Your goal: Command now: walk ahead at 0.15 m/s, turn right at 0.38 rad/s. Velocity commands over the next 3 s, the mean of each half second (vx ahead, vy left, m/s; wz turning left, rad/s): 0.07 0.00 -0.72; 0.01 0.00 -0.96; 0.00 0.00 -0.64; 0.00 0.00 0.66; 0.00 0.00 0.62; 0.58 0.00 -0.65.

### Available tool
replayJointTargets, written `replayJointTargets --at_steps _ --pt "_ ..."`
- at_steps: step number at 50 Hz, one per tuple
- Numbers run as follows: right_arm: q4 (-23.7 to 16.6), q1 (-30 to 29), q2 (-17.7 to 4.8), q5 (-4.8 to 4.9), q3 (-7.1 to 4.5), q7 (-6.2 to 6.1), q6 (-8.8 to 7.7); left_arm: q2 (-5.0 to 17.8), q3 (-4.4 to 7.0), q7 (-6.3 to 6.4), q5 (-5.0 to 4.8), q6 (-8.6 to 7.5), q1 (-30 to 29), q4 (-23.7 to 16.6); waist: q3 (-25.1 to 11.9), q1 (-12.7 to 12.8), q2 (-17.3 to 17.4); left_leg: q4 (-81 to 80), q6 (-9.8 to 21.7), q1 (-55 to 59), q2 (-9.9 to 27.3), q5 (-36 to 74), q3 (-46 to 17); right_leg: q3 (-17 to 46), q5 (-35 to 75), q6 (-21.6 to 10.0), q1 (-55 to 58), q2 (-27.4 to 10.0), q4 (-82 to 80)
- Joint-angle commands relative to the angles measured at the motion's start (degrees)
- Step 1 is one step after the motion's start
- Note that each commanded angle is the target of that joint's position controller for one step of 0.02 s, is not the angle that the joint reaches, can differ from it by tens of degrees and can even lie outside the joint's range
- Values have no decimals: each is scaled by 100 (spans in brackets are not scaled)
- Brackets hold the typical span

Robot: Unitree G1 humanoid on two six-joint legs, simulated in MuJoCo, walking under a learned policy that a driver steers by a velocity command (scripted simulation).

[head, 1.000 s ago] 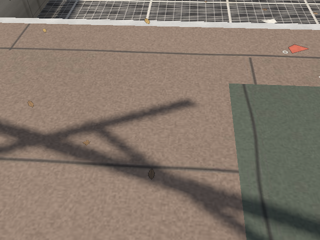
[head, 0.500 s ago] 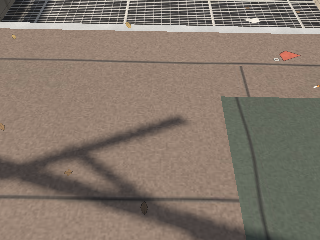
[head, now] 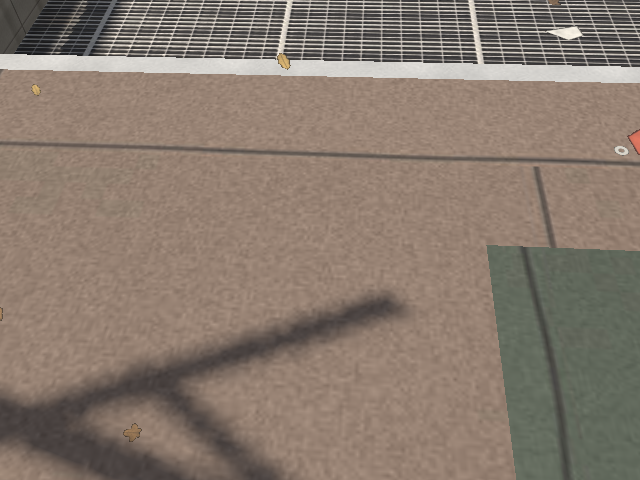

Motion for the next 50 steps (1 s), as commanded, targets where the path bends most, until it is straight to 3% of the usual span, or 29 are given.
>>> replayJointTargets --at_steps 1,6,8,9,10,11,12,13,14,15,18,22,26,29,31,32,33,34,35,36,37,38,39,41,45,50 --pt "-293 27 -435 19 -106 -54 71 1255 316 97 -99 98 -103 -379 -631 -171 -572 -563 -123 515 -228 211 -1 1108 3382 -702 202 -1582 -50" --pt "-540 -527 -610 39 -154 -27 32 1226 460 236 -183 311 -80 -583 -491 -122 -718 -1154 -225 254 -419 -500 -285 2167 1962 -774 534 -1708 403" --pt "-453 -214 -708 71 -202 26 -69 1208 485 288 -222 382 -415 -820 -652 -375 -834 -1835 -161 973 -566 -433 -251 2436 1635 -555 375 -1482 730" --pt "-336 161 -745 59 -233 45 -124 1166 471 307 -243 419 -675 -973 -785 -630 -816 -2564 -68 1744 -549 337 -134 2335 1401 -297 74 -1176 1070" --pt "-281 555 -1064 -62 -319 7 -138 847 375 320 -180 441 -656 -1147 -1282 -645 -332 -2667 267 3007 307 1430 -669 1996 484 77 -628 -745 2025" --pt "-383 398 -1377 -169 -362 -76 -53 378 295 303 -120 417 -98 -1226 -1494 -191 1244 -2415 1097 4314 1603 3721 -2056 1124 -2749 458 -2346 268 3292" --pt "-458 487 -1018 -224 -270 -51 -29 885 386 260 -122 390 344 -1191 -2003 -163 1428 -2435 1627 4323 2195 3842 -2750 1201 -3331 643 -2644 -48 4375" --pt "-618 196 -724 -191 -191 -60 -19 1285 531 234 -201 439 283 -1127 -1736 -125 892 -2429 1573 4062 1934 3507 -2159 1231 -2923 789 -2739 -324 4998" --pt "-672 -50 -637 -128 -172 -72 9 1338 579 249 -210 522 156 -1133 -1409 -93 532 -2458 1343 3732 1552 2904 -1435 1056 -2465 941 -2891 -518 5249" --pt "-726 -231 -613 -89 -160 -92 51 1305 603 276 -195 617 108 -1144 -1214 -57 394 -2573 1195 3419 1318 2080 -1054 987 -2111 1029 -2924 -684 5365" --pt "-741 -369 -728 -187 -164 -148 126 956 544 223 -250 778 -120 -1430 -749 -102 604 -3101 1262 2516 1024 1164 -156 603 -1422 1123 -2698 -823 5335" --pt "-702 -177 -923 -177 -222 -221 155 842 491 159 -189 768 -503 -1838 -860 -276 536 -3228 1438 2852 1303 1090 295 492 -1099 1110 -2651 -1090 4447" --pt "-759 -277 -1162 -133 -314 -144 187 831 476 15 -187 779 -636 -2024 -924 -276 558 -3181 1309 2720 1441 946 870 152 -944 885 -1870 -1111 3450" --pt "-752 -236 -1238 6 -371 -3 189 934 550 -74 -207 882 -652 -2120 -913 -243 618 -2958 1107 2890 1615 759 1033 -57 -1088 636 -1438 -1026 2735" --pt "-722 -285 -1239 124 -400 63 215 927 610 -106 -213 941 -433 -2091 -945 -56 583 -2491 789 2904 1634 551 1222 -227 -807 399 -912 -883 1849" --pt "-619 -98 -1107 167 -391 97 242 1009 676 -63 -190 944 -159 -1995 -963 33 397 -1980 485 2644 1435 196 1426 -169 -402 211 -362 -724 1305" --pt "-521 177 -864 100 -355 151 277 1475 845 34 -154 912 315 -1873 -848 110 -598 -672 30 1660 916 -680 1838 751 1180 -143 562 -1075 632" --pt "-864 17 -548 -172 -262 168 269 2294 975 127 -110 869 422 -1972 -650 -197 -2475 1355 -515 -556 47 -3304 1873 2996 3521 -957 1468 -2393 749" --pt "-1144 -693 -675 -191 -284 100 213 2230 933 41 129 641 368 -2146 -1415 218 -1814 2245 -475 -923 -288 -3241 429 3763 2456 -1643 1066 -2698 358" --pt "-1210 -916 -859 -33 -342 51 200 2070 879 -3 126 475 149 -2145 -1215 116 -1220 2394 -299 -1074 -238 -2670 145 3304 1512 -1399 973 -2422 161" --pt "-1172 -849 -850 20 -355 -20 176 1947 840 55 -12 412 -117 -2142 -908 -97 -1007 2209 -148 -1155 -227 -2039 11 2988 968 -1053 741 -2141 79" --pt "-1033 -644 -951 -49 -391 -85 182 1672 741 117 -131 433 -428 -2216 -826 -263 -810 2063 -118 -1058 -147 -1646 -98 2749 725 -807 544 -1986 129" --pt "-1013 -469 -1009 -96 -423 -103 179 1544 680 179 -157 472 -668 -2307 -841 -416 -880 1932 -120 -767 -190 -1350 -140 2581 736 -698 235 -1839 165" --pt "-1007 -315 -911 -93 -417 -58 149 1437 624 260 -108 504 -640 -2411 -1039 -440 -884 1767 -145 -449 -409 -920 -141 2483 892 -623 129 -1623 230" --pt "-1124 -432 -715 -48 -336 -12 121 1544 651 329 -143 528 -398 -2488 -970 -328 -922 724 -265 -338 -722 -742 -302 2804 590 -609 160 -1405 341" --pt "-1215 -509 -762 6 -324 82 66 1625 685 311 -142 600 -441 -2686 -851 -222 -1143 -262 -308 134 -939 -867 -473 3408 181 -552 -28 -1218 501"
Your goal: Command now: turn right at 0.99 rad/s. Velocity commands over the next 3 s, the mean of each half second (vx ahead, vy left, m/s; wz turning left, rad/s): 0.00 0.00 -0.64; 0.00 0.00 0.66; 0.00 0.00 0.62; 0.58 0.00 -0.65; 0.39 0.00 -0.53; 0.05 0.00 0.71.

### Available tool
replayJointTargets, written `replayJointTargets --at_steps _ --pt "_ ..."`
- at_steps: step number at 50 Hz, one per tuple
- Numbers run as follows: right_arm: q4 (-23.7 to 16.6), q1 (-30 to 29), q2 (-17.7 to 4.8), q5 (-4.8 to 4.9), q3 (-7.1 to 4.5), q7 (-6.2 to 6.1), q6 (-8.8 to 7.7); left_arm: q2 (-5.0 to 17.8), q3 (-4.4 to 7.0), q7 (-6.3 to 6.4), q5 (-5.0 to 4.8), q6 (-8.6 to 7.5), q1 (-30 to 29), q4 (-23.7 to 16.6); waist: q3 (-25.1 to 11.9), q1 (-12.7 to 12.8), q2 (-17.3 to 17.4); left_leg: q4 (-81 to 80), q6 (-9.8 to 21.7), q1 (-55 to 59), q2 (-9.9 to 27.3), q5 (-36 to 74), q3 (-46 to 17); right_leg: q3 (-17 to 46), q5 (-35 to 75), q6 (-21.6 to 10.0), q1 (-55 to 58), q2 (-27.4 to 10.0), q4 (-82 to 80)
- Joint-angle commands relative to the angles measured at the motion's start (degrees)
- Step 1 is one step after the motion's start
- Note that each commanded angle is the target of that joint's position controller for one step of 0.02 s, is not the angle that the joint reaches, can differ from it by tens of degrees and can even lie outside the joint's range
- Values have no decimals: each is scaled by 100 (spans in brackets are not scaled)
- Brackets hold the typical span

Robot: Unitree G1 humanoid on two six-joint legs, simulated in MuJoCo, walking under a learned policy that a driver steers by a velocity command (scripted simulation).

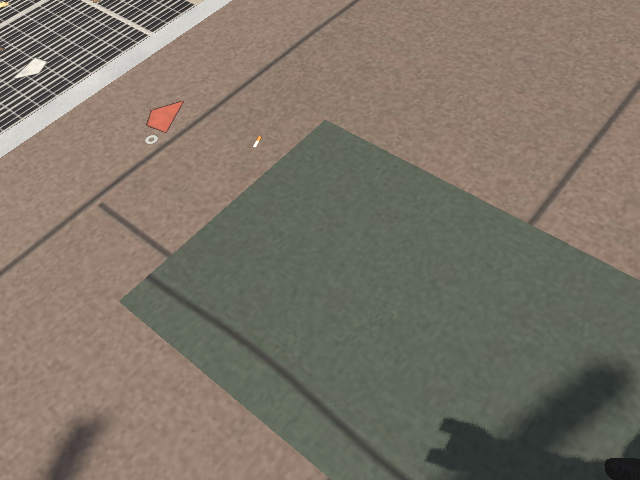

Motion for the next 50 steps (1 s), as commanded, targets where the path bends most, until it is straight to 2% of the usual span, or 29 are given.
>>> replayJointTargets --at_steps 1,4,7,8,9,10,11,12,14,16,18,21,24,25,26,27,28,29,32,37,40,43,44,45,46,47,48,49,50 --pt "-462 -250 -432 33 -84 55 -135 1059 299 9 2 -30 -154 -539 -726 36 -1046 -501 -9 -108 -145 -99 -67 1892 697 -799 954 -1237 -597" --pt "-492 -149 -512 57 -105 115 -212 1059 295 -25 -15 15 -237 -653 -817 55 -1160 -1069 67 356 -192 -236 -117 2249 1241 -760 1040 -1144 -374" --pt "-402 300 -646 75 -187 164 -258 999 257 -55 -95 54 -519 -787 -859 -195 -1126 -2514 207 1532 -70 487 28 2351 1148 -516 719 -801 -58" --pt "-373 460 -830 43 -249 151 -237 775 186 -64 -96 68 -367 -803 -1047 -152 -691 -2866 427 2373 571 1018 -300 2054 -71 -280 244 -497 470" --pt "-504 224 -1176 -48 -278 104 -156 380 71 -94 -39 75 170 -766 -1163 271 828 -2896 1034 3101 1819 1950 -1486 937 -2137 38 -692 285 1687" --pt "-500 340 -1071 -228 -264 116 -140 857 212 -115 -48 2 167 -852 -903 262 1621 -3085 1825 2801 2533 2338 -2510 284 -2642 343 -1529 342 2923" --pt "-648 143 -780 -180 -190 81 -145 1286 333 -140 -18 -20 222 -720 -731 251 1138 -3039 1921 2654 2529 2162 -2083 99 -2212 548 -1702 -95 3660" --pt "-695 22 -546 -117 -125 29 -109 1315 358 -143 -19 -1 175 -581 -591 197 767 -2941 1715 2466 2098 1757 -1435 -52 -1789 644 -1651 -242 3913" --pt "-707 50 -507 -16 -54 -54 -11 941 237 -146 10 59 164 -507 -435 105 480 -2910 1596 2366 1728 1683 -828 -329 -1374 781 -1760 -326 4428" --pt "-638 322 -623 -51 -50 -75 47 634 102 -163 -26 24 -47 -591 -410 -52 502 -2954 1670 2467 1591 2201 -412 -686 -1304 832 -1742 -417 4055" --pt "-540 591 -714 -61 -53 -23 77 379 -34 -131 48 -37 -285 -659 -624 -221 650 -2845 1778 2685 1566 2642 -350 -706 -1568 854 -1423 -416 3286" --pt "-488 399 -552 24 54 150 77 34 -195 -138 147 -91 -133 -472 -811 -113 970 -2777 1658 2285 1355 2509 -150 -948 -1561 822 -71 -528 1381" --pt "-436 595 -886 236 -8 231 90 350 -43 -132 104 -105 171 -247 -572 55 1037 -2484 1449 1896 1259 2299 -446 -1257 24 649 1010 -195 -741" --pt "-436 743 -893 259 -7 234 49 586 22 -100 85 -108 245 -273 -657 44 936 -2391 1172 1571 1190 1882 -603 -947 326 456 1569 -444 -912" --pt "-531 745 -631 145 81 271 -22 936 104 -26 134 -83 529 -316 -968 85 258 -1823 764 981 936 805 -427 -291 1366 153 2328 -1358 -691" --pt "-680 761 -275 157 176 295 -101 1374 220 16 274 -9 394 -252 -876 -78 -1372 -995 376 86 265 -837 476 490 2038 -586 2147 -2396 -620" --pt "-674 630 -614 195 83 254 -107 1082 184 -9 352 -34 302 -311 -856 174 -1600 161 172 -43 347 -1890 777 763 2144 -1144 1738 -2786 -811" --pt "-618 650 -869 247 -53 218 -43 765 84 -7 373 -91 217 -363 -659 214 -1341 1246 74 -310 397 -2030 672 633 2369 -1244 1601 -2773 -902" --pt "-492 1034 -580 196 -74 112 279 432 -8 40 178 -230 -457 -378 -311 -103 -1150 1932 -151 -570 638 -1197 611 -443 2356 -807 1333 -2266 -916" --pt "-974 566 -214 173 72 302 360 582 106 69 190 -196 -383 -248 -443 120 -1011 529 -143 -100 794 -553 1015 -1163 2074 -780 1451 -2299 -830" --pt "-1118 654 -401 177 8 410 403 829 215 -25 89 -221 -373 -159 -565 100 -1056 -202 88 491 673 -554 1309 -1324 2233 -705 1406 -2519 -604" --pt "-1066 1101 -533 188 -129 385 497 760 231 -138 -88 -284 -445 -46 -624 -203 -875 -1428 448 1503 358 166 1548 -1771 1864 -232 1088 -2446 249" --pt "-975 1513 -844 155 -277 282 480 578 199 -189 -59 -311 -99 101 -785 -341 -221 -2014 726 2462 287 1144 1158 -2143 1378 150 529 -2045 1268" --pt "-1098 1792 -1783 136 -507 156 417 194 69 -189 226 -333 -230 -224 -796 -298 1741 -2258 1553 3725 1809 4018 -1316 -2408 -1869 773 -1520 -1188 3348" --pt "-1270 1721 -1851 -93 -440 247 222 239 27 -140 277 -365 -791 -488 -1397 -495 1744 -2635 2716 3696 2574 3845 -2883 -1095 -3080 886 -2375 -467 4472" --pt "-1248 1626 -1539 -82 -347 301 86 501 77 -114 158 -367 -1045 -476 -1306 -600 969 -2785 2614 3603 2433 3200 -2398 -667 -2787 774 -2484 -620 4728" --pt "-1177 1455 -1349 20 -290 257 23 510 81 -84 115 -383 -1079 -458 -980 -423 739 -2774 2302 3362 2102 2631 -1992 -585 -2301 634 -2502 -687 4542" --pt "-1203 1156 -1183 139 -240 193 53 560 105 -36 167 -382 -968 -354 -785 -241 386 -2766 2007 3126 1838 2276 -1689 -535 -1823 594 -2470 -789 4186" --pt "-1282 808 -1085 193 -184 122 115 654 144 -8 201 -366 -875 -313 -688 -61 408 -2780 1835 2749 1645 2204 -1443 -512 -1451 593 -2188 -804 3829"
Over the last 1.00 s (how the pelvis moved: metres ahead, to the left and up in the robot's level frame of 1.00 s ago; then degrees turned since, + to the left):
0.07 -0.01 0.00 -52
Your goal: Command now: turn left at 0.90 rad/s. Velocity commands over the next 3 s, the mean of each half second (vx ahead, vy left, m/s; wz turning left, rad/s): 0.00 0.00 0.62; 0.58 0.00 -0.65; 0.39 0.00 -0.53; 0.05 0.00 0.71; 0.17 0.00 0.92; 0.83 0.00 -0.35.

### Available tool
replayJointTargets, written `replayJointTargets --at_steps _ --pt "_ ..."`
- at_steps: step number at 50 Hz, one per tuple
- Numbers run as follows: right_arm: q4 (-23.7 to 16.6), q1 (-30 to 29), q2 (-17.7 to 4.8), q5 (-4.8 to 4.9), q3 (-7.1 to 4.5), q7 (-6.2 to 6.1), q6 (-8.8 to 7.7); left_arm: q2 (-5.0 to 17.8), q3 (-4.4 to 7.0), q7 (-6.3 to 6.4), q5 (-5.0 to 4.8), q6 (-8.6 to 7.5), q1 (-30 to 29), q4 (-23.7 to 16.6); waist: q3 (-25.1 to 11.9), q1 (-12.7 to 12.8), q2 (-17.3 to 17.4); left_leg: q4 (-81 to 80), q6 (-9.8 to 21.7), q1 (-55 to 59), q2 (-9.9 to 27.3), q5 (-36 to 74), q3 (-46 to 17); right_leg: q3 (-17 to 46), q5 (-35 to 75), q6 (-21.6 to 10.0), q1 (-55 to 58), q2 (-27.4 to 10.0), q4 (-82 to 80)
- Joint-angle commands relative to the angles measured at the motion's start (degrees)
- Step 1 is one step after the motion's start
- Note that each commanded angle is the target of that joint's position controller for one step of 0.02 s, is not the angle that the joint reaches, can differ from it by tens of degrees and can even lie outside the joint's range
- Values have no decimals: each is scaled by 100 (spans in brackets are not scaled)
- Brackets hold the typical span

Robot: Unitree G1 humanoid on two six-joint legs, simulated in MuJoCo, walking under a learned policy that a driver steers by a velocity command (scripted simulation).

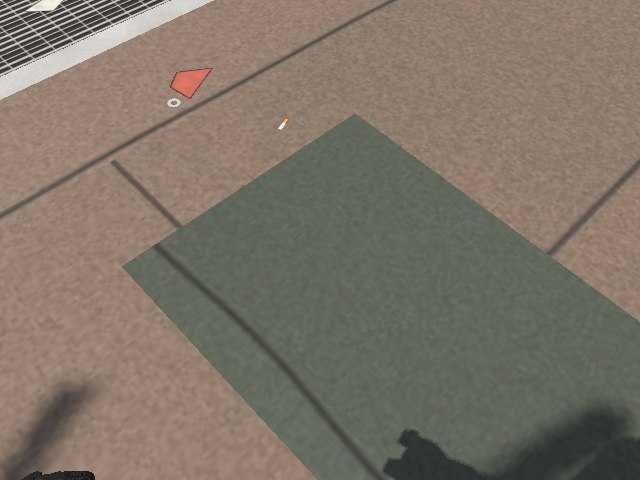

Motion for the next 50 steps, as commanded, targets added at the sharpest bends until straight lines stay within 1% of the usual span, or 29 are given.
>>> replayJointTargets --at_steps 1,3,6,11,16,17,18,19,20,21,22,24,25,26,28,29,30,31,32,33,34,36,37,39,41,46,48,49,50 --pt "-488 -274 -958 56 -239 -181 -42 631 154 50 50 -131 -309 -539 -910 110 801 -1417 1017 1410 1380 2338 -2133 479 708 -45 -989 40 -66" --pt "-519 -289 -995 9 -249 -254 8 454 95 4 33 -135 -119 -403 -1052 154 728 -1371 985 1340 1196 2382 -2041 448 1044 53 -744 239 -539" --pt "-513 -222 -1089 60 -289 -310 53 317 22 -10 2 -135 -208 -350 -1048 82 780 -1309 915 1296 1036 1808 -2278 540 1275 164 -580 445 -1455" --pt "-588 -323 -1125 51 -313 -286 129 401 36 -72 -49 -183 -353 -329 -909 -18 1115 -1199 775 959 859 1004 -2918 697 1343 135 -93 635 -2440" --pt "-613 -491 -901 48 -181 -220 164 498 76 -181 -52 -292 20 -179 -1136 32 1330 -612 638 1069 772 1935 -3069 489 1699 -94 951 454 -3694" --pt "-605 -497 -824 65 -140 -221 168 508 88 -192 -32 -309 119 -141 -1088 108 1226 -475 488 898 627 1623 -2996 466 2337 -204 1409 338 -4303" --pt "-558 -226 -528 -21 -28 -220 148 683 89 -180 68 -308 106 -197 -1196 -24 655 -14 202 674 355 573 -2633 1173 2905 -470 1884 -397 -4610" --pt "-517 251 -278 -115 64 -210 95 979 78 -163 174 -261 -288 -306 -984 -521 -729 771 -194 114 -499 -1268 -1642 2248 4056 -1116 2012 -1242 -4790" --pt "-512 53 -484 -169 18 -243 44 457 -76 -182 298 -287 -183 -243 -846 -338 -1139 1399 -549 -37 -411 -2121 -1451 3203 3773 -1908 1558 -1741 -5050" --pt "-407 7 -642 -167 -21 -263 30 166 -201 -217 220 -327 -313 -270 -762 -303 -792 1640 -730 88 -109 -1903 -1485 3091 3270 -1897 1458 -1578 -5043" --pt "-338 -100 -572 -208 -15 -243 26 143 -221 -234 106 -308 -360 -221 -750 -289 -658 1433 -841 100 30 -1668 -1259 2715 2881 -1642 1548 -1228 -4991" --pt "-298 -297 -371 -227 14 -205 -14 547 -99 -196 -109 -193 -297 -210 -565 -160 -612 611 -938 74 128 -1228 -952 2391 2666 -1281 1754 -754 -4798" --pt "-285 -425 -302 -175 27 -191 -52 858 9 -164 -140 -106 -139 -219 -501 -62 -624 277 -923 210 -54 -1107 -703 2287 2894 -1224 1739 -558 -4708" --pt "-248 -374 -292 -116 26 -175 -95 990 65 -115 -162 -21 190 -177 -730 16 -600 -16 -875 373 -242 -1023 -473 2355 1886 -1243 1852 -424 -4838" --pt "-142 -130 -238 46 0 -129 -195 1019 94 -38 -238 96 383 -226 -699 -64 -859 -756 -639 938 -378 -751 -178 2575 -611 -1250 1396 -259 -5181" --pt "-47 55 -247 78 -23 -121 -256 940 81 -13 -261 109 357 -277 -593 -181 -979 -1122 -437 1503 -308 -545 -167 2580 -1010 -1157 851 -158 -5266" --pt "84 455 -383 69 -82 -137 -328 787 53 1 -266 80 192 -383 -564 -411 -873 -1404 -174 2417 56 -424 -412 2462 -918 -914 8 8 -5031" --pt "310 1213 -789 -103 -186 -184 -404 430 -25 -2 -291 3 -233 -664 -643 -773 -201 -1618 206 3615 887 -1232 -1160 1575 -473 -388 -1424 446 -4049" --pt "423 1330 -1088 -123 -304 -151 -478 49 -145 -25 -388 -118 -507 -912 -476 -810 1328 -2273 673 3657 2097 -2434 -2969 711 80 -333 -2424 686 -2311" --pt "314 899 -843 -181 -216 -168 -569 329 -91 -64 -337 -219 -426 -951 -113 -556 1172 -2376 863 3156 2525 -2554 -3324 820 411 -368 -2763 53 -1307" --pt "224 656 -554 -133 -138 -226 -630 383 -66 -130 -323 -257 -175 -846 -71 -375 1093 -2401 772 3019 2390 -2387 -2991 749 736 -390 -2800 -76 -824" --pt "297 703 -406 -54 -83 -251 -669 318 -77 -210 -278 -265 82 -736 -32 -329 994 -2457 557 3131 2119 -1658 -2220 600 1196 -341 -3089 -257 -165" --pt "454 1031 -566 -454 -45 -191 -601 455 -38 -486 419 -50 -396 -756 60 -481 489 -2732 522 2494 1942 -1641 -1734 171 1295 -354 -2759 -68 196" --pt "545 1049 -594 -377 -51 -126 -624 333 -70 -716 285 79 -376 -803 242 -382 851 -2870 360 2207 1763 -1036 -985 159 1655 -360 -2703 -169 387" --pt "646 1107 -536 -323 -13 -109 -684 373 -84 -801 185 130 -491 -844 368 -316 932 -2952 246 2092 1741 -550 -442 174 1978 -363 -2628 -285 217" --pt "997 1543 -644 -336 -9 -154 -687 230 -268 -908 191 124 -1317 -1067 693 -532 866 -3114 98 2304 1774 554 753 -688 1972 -769 -1911 -329 -1467" --pt "1118 1576 -777 -329 -3 -186 -648 166 -318 -828 197 135 -1164 -1025 486 -320 930 -2354 -3 2459 1724 3624 1310 -1179 1383 -1132 -971 82 -2021" --pt "1186 1674 -924 -330 -15 -194 -612 257 -275 -739 176 127 -788 -930 48 -70 1025 -1512 -5 2605 1794 5766 1399 -1416 1038 -1291 -276 484 -2000" --pt "1197 1683 -1150 -324 -59 -190 -540 449 -177 -652 140 87 101 -719 -574 425 1126 -187 9 2478 1894 7029 1421 -1475 680 -1443 821 862 -2019"
Over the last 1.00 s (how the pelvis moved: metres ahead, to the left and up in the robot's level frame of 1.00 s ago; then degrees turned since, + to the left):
0.04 0.05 -0.01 6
